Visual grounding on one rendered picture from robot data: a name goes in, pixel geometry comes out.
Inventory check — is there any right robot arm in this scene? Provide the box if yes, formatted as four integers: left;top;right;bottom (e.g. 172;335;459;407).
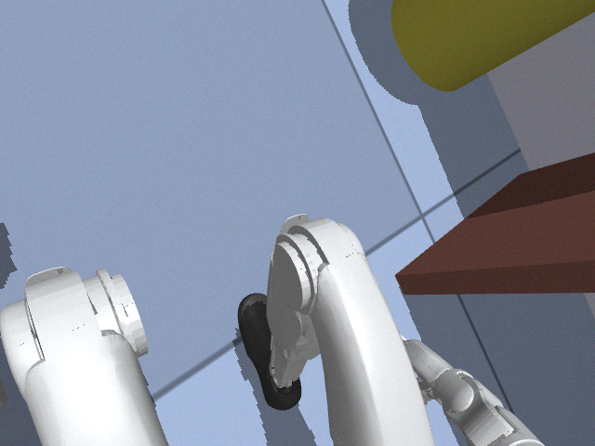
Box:
432;369;545;446

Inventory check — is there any right robot foot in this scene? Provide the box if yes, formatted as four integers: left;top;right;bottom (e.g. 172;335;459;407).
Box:
238;293;301;411

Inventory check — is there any right robot hand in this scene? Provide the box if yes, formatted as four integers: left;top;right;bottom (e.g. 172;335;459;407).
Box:
401;335;455;405

